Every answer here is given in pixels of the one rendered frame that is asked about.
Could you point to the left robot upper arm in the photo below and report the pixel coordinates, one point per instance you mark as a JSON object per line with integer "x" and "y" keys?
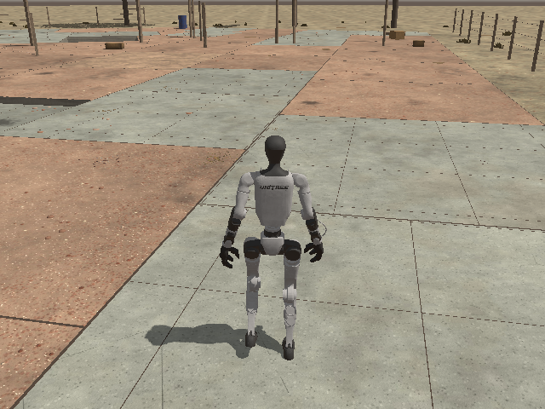
{"x": 246, "y": 180}

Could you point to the robot left forearm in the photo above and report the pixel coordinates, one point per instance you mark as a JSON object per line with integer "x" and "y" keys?
{"x": 231, "y": 231}

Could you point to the left robot hand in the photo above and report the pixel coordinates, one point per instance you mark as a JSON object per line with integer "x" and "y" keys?
{"x": 224, "y": 255}

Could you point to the right robot hand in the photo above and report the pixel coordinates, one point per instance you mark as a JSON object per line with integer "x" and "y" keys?
{"x": 315, "y": 249}

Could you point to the robot right foot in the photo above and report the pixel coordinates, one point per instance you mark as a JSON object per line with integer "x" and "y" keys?
{"x": 288, "y": 352}

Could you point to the right robot upper arm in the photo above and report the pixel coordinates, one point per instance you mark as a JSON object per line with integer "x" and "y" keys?
{"x": 304, "y": 194}

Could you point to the robot right forearm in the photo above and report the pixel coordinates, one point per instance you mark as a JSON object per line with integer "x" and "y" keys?
{"x": 312, "y": 226}

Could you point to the robot head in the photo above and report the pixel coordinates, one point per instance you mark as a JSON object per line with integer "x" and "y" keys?
{"x": 274, "y": 148}

